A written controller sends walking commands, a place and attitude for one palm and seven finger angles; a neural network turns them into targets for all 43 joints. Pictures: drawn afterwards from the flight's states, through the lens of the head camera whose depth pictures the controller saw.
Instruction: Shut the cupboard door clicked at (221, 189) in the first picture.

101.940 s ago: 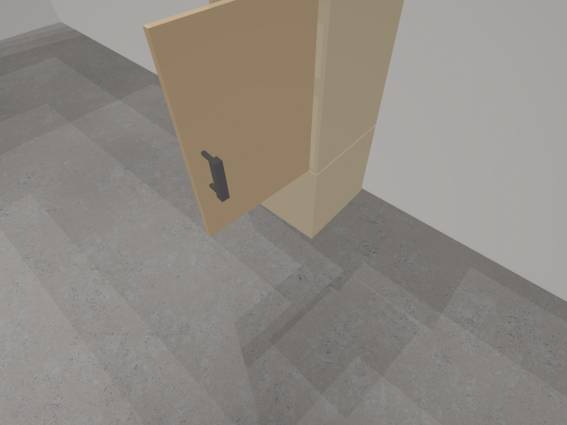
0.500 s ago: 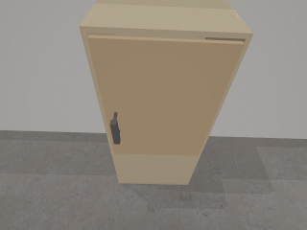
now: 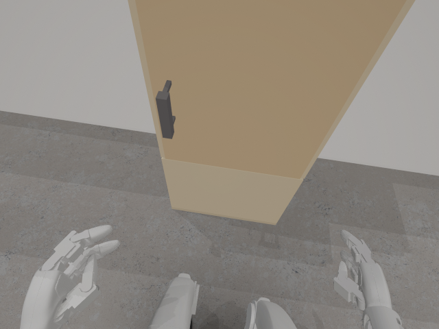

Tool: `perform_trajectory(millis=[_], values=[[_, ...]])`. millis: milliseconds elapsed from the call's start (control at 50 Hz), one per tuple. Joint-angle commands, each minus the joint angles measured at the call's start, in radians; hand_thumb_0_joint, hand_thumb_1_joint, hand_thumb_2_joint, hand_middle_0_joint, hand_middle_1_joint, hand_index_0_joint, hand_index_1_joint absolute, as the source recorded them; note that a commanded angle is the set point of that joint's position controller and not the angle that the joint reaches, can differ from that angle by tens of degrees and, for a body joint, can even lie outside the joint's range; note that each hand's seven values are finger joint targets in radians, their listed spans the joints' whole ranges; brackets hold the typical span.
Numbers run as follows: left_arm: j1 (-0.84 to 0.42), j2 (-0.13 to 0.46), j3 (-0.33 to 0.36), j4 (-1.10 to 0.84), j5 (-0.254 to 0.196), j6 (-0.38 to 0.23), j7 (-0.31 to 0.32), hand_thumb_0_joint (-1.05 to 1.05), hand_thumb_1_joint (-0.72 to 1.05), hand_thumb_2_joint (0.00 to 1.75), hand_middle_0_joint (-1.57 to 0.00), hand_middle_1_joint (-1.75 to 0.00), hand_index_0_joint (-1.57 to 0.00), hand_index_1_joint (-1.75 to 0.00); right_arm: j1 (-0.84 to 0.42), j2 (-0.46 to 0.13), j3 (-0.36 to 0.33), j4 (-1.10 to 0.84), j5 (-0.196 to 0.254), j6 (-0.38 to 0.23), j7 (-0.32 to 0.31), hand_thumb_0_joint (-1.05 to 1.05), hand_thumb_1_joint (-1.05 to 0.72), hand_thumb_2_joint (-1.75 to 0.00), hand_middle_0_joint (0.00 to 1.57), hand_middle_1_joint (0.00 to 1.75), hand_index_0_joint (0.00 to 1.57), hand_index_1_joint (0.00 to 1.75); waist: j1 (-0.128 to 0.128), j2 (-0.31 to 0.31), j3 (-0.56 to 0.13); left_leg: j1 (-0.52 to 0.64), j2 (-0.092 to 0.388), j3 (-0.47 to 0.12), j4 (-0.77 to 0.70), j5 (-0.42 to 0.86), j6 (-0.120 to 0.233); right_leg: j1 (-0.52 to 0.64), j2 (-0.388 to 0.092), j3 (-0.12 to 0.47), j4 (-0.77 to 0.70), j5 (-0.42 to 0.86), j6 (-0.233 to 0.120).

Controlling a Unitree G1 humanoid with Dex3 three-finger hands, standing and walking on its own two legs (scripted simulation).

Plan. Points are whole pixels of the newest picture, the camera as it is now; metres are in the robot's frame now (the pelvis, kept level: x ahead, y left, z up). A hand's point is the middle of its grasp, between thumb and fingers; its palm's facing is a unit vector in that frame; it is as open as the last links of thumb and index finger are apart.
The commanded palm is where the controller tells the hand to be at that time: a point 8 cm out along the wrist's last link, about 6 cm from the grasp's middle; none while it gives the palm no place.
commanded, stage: raise the hand and make a fist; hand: left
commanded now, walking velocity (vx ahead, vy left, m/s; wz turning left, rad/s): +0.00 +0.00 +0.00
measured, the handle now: (168, 110) +0.55 +0.20 +0.02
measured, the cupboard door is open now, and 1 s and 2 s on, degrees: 0 0 0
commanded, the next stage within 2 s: bring the fist close to the handle in 1.42 s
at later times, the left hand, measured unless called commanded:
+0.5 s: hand (100, 252) +0.21 +0.22 +0.05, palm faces +0.00 -1.00 -0.02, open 3.6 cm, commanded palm +0.19 +0.26 +0.05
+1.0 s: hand (93, 244) +0.22 +0.23 +0.05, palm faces -0.01 -1.00 +0.00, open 3.1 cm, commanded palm +0.20 +0.28 +0.05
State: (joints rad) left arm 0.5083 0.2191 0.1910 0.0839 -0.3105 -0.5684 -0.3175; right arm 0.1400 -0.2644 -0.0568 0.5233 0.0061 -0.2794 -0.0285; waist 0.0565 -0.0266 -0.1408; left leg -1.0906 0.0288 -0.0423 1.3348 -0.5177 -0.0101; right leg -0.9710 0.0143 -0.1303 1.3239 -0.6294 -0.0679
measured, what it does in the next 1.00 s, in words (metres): stands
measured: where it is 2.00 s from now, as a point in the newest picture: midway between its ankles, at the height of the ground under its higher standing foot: outside the picture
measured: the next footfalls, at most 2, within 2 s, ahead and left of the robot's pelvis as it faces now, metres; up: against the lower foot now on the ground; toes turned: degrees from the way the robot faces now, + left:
none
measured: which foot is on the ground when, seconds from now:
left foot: down 0.00-1.00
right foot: down 0.00-1.00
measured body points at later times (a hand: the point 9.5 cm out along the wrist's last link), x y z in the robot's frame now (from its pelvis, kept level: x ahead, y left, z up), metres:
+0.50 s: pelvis +0.00 +0.03 +0.00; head +0.08 +0.04 +0.45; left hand +0.21 +0.27 +0.05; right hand +0.17 -0.23 -0.08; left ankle +0.07 +0.12 -0.61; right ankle +0.02 -0.09 -0.61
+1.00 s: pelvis +0.00 +0.04 +0.01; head +0.07 +0.08 +0.45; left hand +0.22 +0.28 +0.05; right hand +0.19 -0.18 -0.05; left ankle +0.07 +0.12 -0.61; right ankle +0.02 -0.09 -0.61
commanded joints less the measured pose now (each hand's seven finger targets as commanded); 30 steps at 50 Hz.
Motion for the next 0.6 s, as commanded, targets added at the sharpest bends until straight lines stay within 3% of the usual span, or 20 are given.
perform_trajectory(millis=[0,40,60,100,140,160,200,240,260,320,360,400,420,460,540,560,580], values=[[-0.239,0.139,-0.005,-0.459,-0.017,-0.127,-0.005,0.00,0.90,0.90,-0.66,-0.80,-0.66,-0.80,0.023,-0.104,-0.015,-0.096,0.004,-0.058,-0.038,0.00,-0.90,-0.90,0.20,0.30,0.20,0.30,-0.113,0.130,-0.238,0.195,-0.010,-0.009,-0.099,0.115,0.053,0.008,0.009,0.224,-0.304,0.087,0.040],[-0.194,0.125,-0.018,-0.323,-0.016,-0.044,-0.044,0.00,0.90,0.90,-0.69,-0.84,-0.69,-0.84,0.028,-0.104,-0.009,-0.087,0.014,-0.044,-0.049,0.00,-0.90,-0.90,0.20,0.30,0.20,0.30,-0.122,0.077,-0.194,0.126,-0.014,-0.009,-0.077,0.112,0.054,0.020,0.005,0.240,-0.326,0.082,0.059],[-0.164,0.117,-0.015,-0.240,-0.018,0.013,-0.063,0.00,0.90,0.90,-0.71,-0.86,-0.71,-0.86,0.032,-0.102,-0.010,-0.084,0.023,-0.035,-0.053,0.00,-0.90,-0.90,0.20,0.30,0.20,0.30,-0.120,0.017,-0.169,0.096,-0.012,-0.011,-0.078,0.107,0.049,0.031,-0.004,0.246,-0.342,0.086,0.070],[-0.090,0.129,0.024,-0.125,-0.031,0.149,-0.099,0.00,0.90,0.90,-0.75,-0.90,-0.75,-0.90,0.024,-0.102,-0.012,-0.110,0.042,-0.007,-0.057,0.00,-0.90,-0.90,0.20,0.30,0.20,0.30,-0.083,-0.082,-0.184,0.044,-0.017,-0.003,-0.093,0.102,0.047,0.118,-0.025,0.276,-0.382,0.073,0.091],[-0.044,0.176,0.104,-0.092,-0.049,0.259,-0.104,0.00,0.90,0.90,-0.79,-0.94,-0.79,-0.94,0.001,-0.094,-0.012,-0.141,0.048,0.019,-0.061,0.00,-0.90,-0.90,0.20,0.30,0.20,0.30,-0.024,-0.100,-0.238,0.035,-0.029,0.002,-0.106,0.138,0.046,0.233,-0.050,0.314,-0.394,0.143,0.112],[-0.055,0.181,0.131,-0.146,-0.059,0.280,-0.091,0.00,0.90,0.90,-0.81,-0.96,-0.81,-0.96,0.007,-0.086,-0.009,-0.161,0.046,0.027,-0.058,0.00,-0.90,-0.90,0.20,0.30,0.20,0.30,-0.015,-0.092,-0.285,0.046,-0.031,0.001,-0.115,0.170,0.043,0.285,-0.066,0.315,-0.385,0.217,0.119],[-0.057,0.196,0.194,-0.233,-0.062,0.264,-0.032,0.00,0.90,0.90,-0.84,-1.00,-0.84,-1.00,-0.004,-0.061,-0.010,-0.165,0.036,0.035,-0.052,0.00,-0.90,-0.90,0.20,0.30,0.20,0.30,0.012,-0.066,-0.330,0.084,-0.026,-0.004,-0.131,0.232,0.035,0.328,-0.070,0.306,-0.348,0.375,0.132],[-0.064,0.211,0.228,-0.298,-0.052,0.188,0.035,0.00,0.90,0.90,-0.88,-1.04,-0.88,-1.04,0.000,-0.043,-0.012,-0.150,0.022,0.035,-0.048,0.00,-0.90,-0.90,0.20,0.30,0.20,0.30,0.023,-0.040,-0.342,0.108,-0.016,-0.008,-0.143,0.278,0.029,0.326,-0.052,0.266,-0.295,0.483,0.118],[-0.061,0.180,0.195,-0.336,-0.045,0.138,0.054,0.00,0.90,0.90,-0.90,-1.06,-0.90,-1.06,0.012,-0.035,-0.011,-0.146,0.016,0.029,-0.042,0.00,-0.90,-0.90,0.20,0.30,0.20,0.30,0.020,0.000,-0.346,0.134,-0.015,-0.006,-0.156,0.304,0.026,0.311,-0.047,0.246,-0.273,0.529,0.104],[-0.064,0.114,0.083,-0.329,-0.013,0.016,0.069,0.00,0.90,0.90,-0.95,-1.12,-0.95,-1.12,0.028,-0.044,-0.012,-0.109,0.006,0.019,-0.026,0.00,-0.90,-0.90,0.20,0.30,0.20,0.30,-0.028,0.066,-0.266,0.195,-0.012,-0.007,-0.175,0.286,0.026,0.144,-0.012,0.165,-0.238,0.423,0.069],[-0.085,0.086,0.026,-0.279,-0.002,-0.021,0.050,0.00,0.90,0.90,-0.99,-1.16,-0.99,-1.16,0.033,-0.066,-0.015,-0.099,0.003,0.017,-0.026,0.00,-0.90,-0.90,0.20,0.30,0.20,0.30,-0.067,0.048,-0.218,0.180,-0.012,-0.016,-0.162,0.232,0.032,0.061,-0.003,0.149,-0.238,0.319,0.062],[-0.072,0.069,-0.016,-0.219,0.000,-0.024,0.020,0.00,0.90,0.90,-1.02,-1.20,-1.02,-1.20,0.038,-0.090,-0.018,-0.104,0.008,0.014,-0.029,0.00,-0.90,-0.90,0.20,0.30,0.20,0.30,-0.080,0.038,-0.190,0.163,-0.011,-0.026,-0.177,0.152,0.035,0.001,0.008,0.130,-0.251,0.167,0.048],[-0.074,0.074,-0.019,-0.207,-0.003,-0.017,0.008,0.00,0.90,0.90,-1.04,-1.22,-1.04,-1.22,0.039,-0.098,-0.020,-0.113,0.013,0.012,-0.032,0.00,-0.90,-0.90,0.20,0.30,0.20,0.30,-0.078,0.025,-0.190,0.160,-0.011,-0.029,-0.186,0.117,0.036,-0.009,0.010,0.128,-0.259,0.111,0.044],[-0.095,0.100,-0.015,-0.233,-0.006,0.005,-0.005,0.00,0.90,0.90,-1.08,-1.26,-1.08,-1.26,0.037,-0.112,-0.019,-0.133,0.019,0.011,-0.036,0.00,-0.90,-0.90,0.20,0.30,0.20,0.30,-0.065,0.065,-0.213,0.180,-0.013,-0.039,-0.219,0.067,0.038,-0.011,0.012,0.116,-0.258,0.069,0.037],[-0.104,0.178,0.068,-0.387,-0.004,0.025,0.054,0.00,0.90,0.90,-1.15,-1.34,-1.15,-1.34,0.029,-0.112,-0.019,-0.160,0.016,0.016,-0.038,0.00,-0.90,-0.90,0.20,0.30,0.20,0.30,-0.020,0.129,-0.336,0.292,-0.006,-0.075,-0.279,0.081,0.028,0.013,0.026,0.072,-0.212,0.136,0.026],[-0.092,0.156,0.055,-0.425,-0.003,0.024,0.074,0.00,0.90,0.90,-1.17,-1.36,-1.17,-1.36,0.026,-0.105,-0.014,-0.170,0.013,0.020,-0.034,0.00,-0.90,-0.90,0.20,0.30,0.20,0.30,-0.013,0.169,-0.348,0.328,-0.005,-0.080,-0.296,0.089,0.023,0.005,0.023,0.063,-0.207,0.148,0.025],[-0.088,0.152,0.056,-0.432,-0.002,0.025,0.095,0.00,0.90,0.90,-1.19,-1.38,-1.19,-1.38,0.024,-0.099,-0.012,-0.168,0.011,0.025,-0.032,0.00,-0.90,-0.90,0.20,0.30,0.20,0.30,-0.018,0.156,-0.334,0.336,-0.003,-0.088,-0.305,0.088,0.019,0.004,0.024,0.057,-0.207,0.155,0.026]])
